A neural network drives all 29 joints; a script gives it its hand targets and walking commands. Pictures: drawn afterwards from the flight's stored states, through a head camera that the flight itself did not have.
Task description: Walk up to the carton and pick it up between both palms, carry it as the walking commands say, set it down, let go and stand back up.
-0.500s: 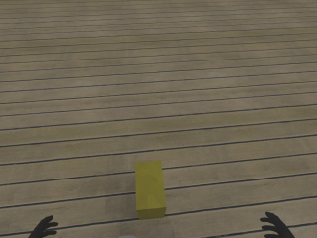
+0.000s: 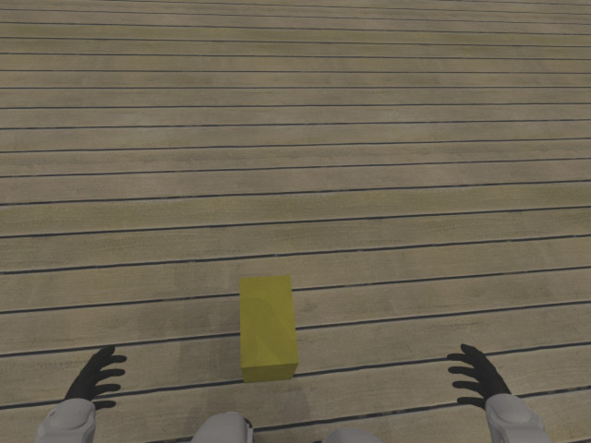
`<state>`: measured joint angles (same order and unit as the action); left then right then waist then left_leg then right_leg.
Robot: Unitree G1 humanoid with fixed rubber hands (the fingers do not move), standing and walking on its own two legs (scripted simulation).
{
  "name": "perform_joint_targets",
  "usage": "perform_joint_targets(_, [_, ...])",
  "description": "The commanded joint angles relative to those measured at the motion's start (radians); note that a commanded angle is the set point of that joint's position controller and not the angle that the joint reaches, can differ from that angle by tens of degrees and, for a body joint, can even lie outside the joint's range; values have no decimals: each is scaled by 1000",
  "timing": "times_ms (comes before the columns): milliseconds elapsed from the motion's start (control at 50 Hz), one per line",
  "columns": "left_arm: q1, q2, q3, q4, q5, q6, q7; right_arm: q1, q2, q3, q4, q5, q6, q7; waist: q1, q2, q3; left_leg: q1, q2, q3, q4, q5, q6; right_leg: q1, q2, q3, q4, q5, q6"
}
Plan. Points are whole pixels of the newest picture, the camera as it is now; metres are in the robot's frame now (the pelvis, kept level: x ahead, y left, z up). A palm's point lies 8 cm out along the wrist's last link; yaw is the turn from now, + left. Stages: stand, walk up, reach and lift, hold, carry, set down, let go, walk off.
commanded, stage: reach and lift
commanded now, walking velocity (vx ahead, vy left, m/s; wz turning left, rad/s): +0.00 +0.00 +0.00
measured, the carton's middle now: (266, 330) +0.42 +0.05 -0.64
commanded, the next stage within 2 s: none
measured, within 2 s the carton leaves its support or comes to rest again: neither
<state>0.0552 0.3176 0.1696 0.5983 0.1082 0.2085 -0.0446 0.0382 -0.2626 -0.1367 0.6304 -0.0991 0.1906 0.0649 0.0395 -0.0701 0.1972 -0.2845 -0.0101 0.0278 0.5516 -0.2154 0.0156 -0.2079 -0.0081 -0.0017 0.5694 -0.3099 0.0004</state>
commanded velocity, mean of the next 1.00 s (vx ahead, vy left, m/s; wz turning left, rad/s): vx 0.00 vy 0.00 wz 0.00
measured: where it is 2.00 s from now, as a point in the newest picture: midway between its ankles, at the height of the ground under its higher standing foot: outside the picture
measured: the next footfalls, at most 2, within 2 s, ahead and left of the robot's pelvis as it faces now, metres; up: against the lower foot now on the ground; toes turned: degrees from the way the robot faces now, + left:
none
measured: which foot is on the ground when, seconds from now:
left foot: down 0.00-1.00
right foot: down 0.00-1.00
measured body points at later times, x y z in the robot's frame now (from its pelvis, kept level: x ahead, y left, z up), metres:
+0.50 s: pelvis +0.00 -0.02 -0.05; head +0.15 +0.00 +0.38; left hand +0.26 +0.27 -0.15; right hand +0.31 -0.23 -0.15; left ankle +0.05 +0.10 -0.73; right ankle +0.00 -0.12 -0.73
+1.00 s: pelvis -0.06 -0.01 -0.09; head +0.20 +0.02 +0.27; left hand +0.38 +0.23 -0.20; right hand +0.42 -0.13 -0.19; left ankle +0.05 +0.10 -0.73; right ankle +0.00 -0.12 -0.73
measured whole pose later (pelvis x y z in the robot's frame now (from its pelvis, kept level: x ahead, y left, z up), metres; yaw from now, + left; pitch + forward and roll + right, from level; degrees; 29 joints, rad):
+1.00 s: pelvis -0.06 -0.01 -0.09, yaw +0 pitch +31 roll -1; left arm -0.91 0.19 0.35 0.86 0.05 0.17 0.03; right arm -0.97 -0.13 -0.23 0.86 -0.06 0.21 -0.10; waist 0.07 -0.04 0.08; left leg -1.33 0.01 0.01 1.02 -0.24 0.01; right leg -1.26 0.01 -0.01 1.09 -0.37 0.00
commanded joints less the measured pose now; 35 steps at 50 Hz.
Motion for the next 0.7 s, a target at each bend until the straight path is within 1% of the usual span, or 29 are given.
perform_joint_targets(0, [-60,98,48,-143,7,18,28,-91,-215,-43,-109,12,21,18,28,208,-168,108,-3,-9,-55,-69,-71,-161,49,-9,-28,-92,-2])
perform_joint_targets(20, [-86,86,39,-161,-6,15,37,-114,-212,-40,-114,22,16,29,24,203,-188,97,14,-34,-58,-66,-73,-166,60,-20,10,-67,6])
perform_joint_targets(60, [-114,57,19,-166,-34,7,56,-154,-226,-45,-113,38,1,40,21,205,-216,91,25,-62,-15,47,-86,-241,62,-19,53,-29,9])
perform_joint_targets(80, [-123,46,18,-161,-54,-1,63,-169,-236,-50,-121,25,-9,42,13,145,-234,93,21,-68,25,108,-81,-277,66,-18,67,-18,11])
perform_joint_targets(100, [-119,44,16,-140,-60,-2,69,-162,-241,-50,-96,36,-15,44,5,154,-279,127,19,-78,55,192,-86,-320,63,-20,81,6,13])
perform_joint_targets(120, [-98,32,9,-109,-72,-1,75,-161,-237,-47,-94,37,-19,43,-1,120,-304,156,19,-80,92,279,-80,-363,61,-18,94,23,12])
perform_joint_targets(140, [-106,23,4,-106,-84,-8,79,-162,-228,-34,-73,35,-27,41,3,99,-341,146,18,-89,124,362,-77,-402,62,-20,117,55,11])
perform_joint_targets(180, [-112,26,9,-88,-108,-20,88,-180,-224,-30,-44,35,-38,34,-4,51,-389,116,11,-96,175,407,-72,-453,59,-16,154,122,14])
perform_joint_targets(200, [-133,24,12,-86,-108,-28,86,-210,-202,-8,-43,40,-41,27,-1,32,-416,83,4,-95,199,440,-66,-476,54,-11,177,161,19])
perform_joint_targets(220, [-130,24,15,-85,-120,-38,84,-213,-205,-19,-51,34,-49,18,-9,10,-477,90,-2,-93,225,476,-60,-470,57,-7,189,212,20])
perform_joint_targets(240, [-143,50,37,-73,-111,-47,82,-240,-191,-5,-61,37,-54,8,5,-24,-493,64,-2,-93,239,504,-52,-494,51,-1,205,248,29])
perform_joint_targets(260, [-161,43,35,-69,-115,-53,77,-249,-167,2,-63,46,-52,-3,5,-21,-529,38,-5,-86,256,507,-45,-485,49,8,212,280,30])
perform_joint_targets(280, [-172,53,45,-69,-114,-66,78,-268,-151,10,-66,51,-59,-11,22,-28,-562,1,-11,-83,273,537,-42,-479,47,13,236,322,32])
perform_joint_targets(340, [-254,78,81,-51,-106,-87,58,-332,-94,29,-76,73,-59,-46,42,-31,-649,-160,-22,-59,305,503,-32,-441,31,45,277,437,43])
perform_joint_targets(360, [-295,86,87,-46,-109,-93,48,-358,-80,29,-84,78,-60,-57,31,-26,-662,-212,-30,-46,315,471,-31,-435,26,52,288,461,46])
perform_joint_targets(380, [-323,93,94,-43,-109,-100,39,-367,-60,33,-87,85,-56,-72,33,-9,-691,-256,-31,-38,322,449,-30,-422,25,56,298,475,50])
perform_joint_targets(400, [-324,101,105,-4,-105,-93,28,-367,-36,44,-70,93,-45,-87,47,-10,-688,-294,-36,-29,327,413,-26,-413,18,67,295,465,53])
perform_joint_targets(420, [-375,103,111,-9,-106,-91,20,-397,-24,37,-88,98,-43,-100,34,-5,-699,-323,-35,-28,337,383,-24,-428,15,72,296,443,54])
perform_joint_targets(440, [-395,98,106,-12,-113,-87,13,-406,-13,40,-89,99,-31,-109,28,5,-736,-340,-33,-20,340,347,-29,-418,19,68,300,414,52])
perform_joint_targets(460, [-440,87,96,-15,-114,-80,7,-423,-3,37,-75,103,-20,-120,21,37,-735,-351,-28,-20,348,324,-32,-442,21,66,297,369,51])
perform_joint_targets(480, [-509,82,95,-33,-115,-75,4,-485,1,30,-78,101,-11,-127,16,61,-719,-375,-23,-16,351,288,-32,-486,24,68,288,294,46])
perform_joint_targets(520, [-585,75,78,-37,-106,-54,1,-537,1,21,-55,100,13,-133,12,112,-725,-350,-20,-14,360,226,-37,-549,33,56,276,181,47])
perform_joint_targets(540, [-631,78,84,-24,-101,-43,3,-589,-10,3,-44,85,24,-136,5,118,-695,-385,-13,-13,358,172,-43,-577,32,55,277,129,42])
perform_joint_targets(560, [-685,80,87,-13,-98,-31,1,-647,1,1,-33,83,38,-140,10,110,-670,-425,-11,-11,347,80,-41,-598,33,52,270,40,43])
perform_joint_targets(580, [-745,92,102,-20,-84,-27,5,-727,4,-9,-65,85,44,-139,25,112,-666,-443,-7,-13,344,33,-35,-623,34,52,275,-13,45])
perform_joint_targets(600, [-786,85,114,1,-81,-17,6,-780,10,-4,-63,76,50,-139,29,81,-669,-461,-6,-5,340,-5,-33,-635,34,47,268,-63,48])
perform_joint_targets(640, [-873,83,155,18,-72,-12,12,-916,13,-4,-79,79,55,-141,63,61,-703,-527,-10,4,351,-48,-28,-622,31,55,281,-107,47])
perform_joint_targets(660, [-894,81,158,46,-69,-2,15,-940,35,10,-49,83,69,-146,80,52,-713,-536,-13,10,349,-61,-28,-616,30,54,284,-124,51])
perform_joint_targets(680, [-940,71,156,48,-78,-3,18,-986,34,1,-31,83,71,-147,67,41,-731,-552,-16,11,350,-83,-27,-624,34,45,293,-140,50])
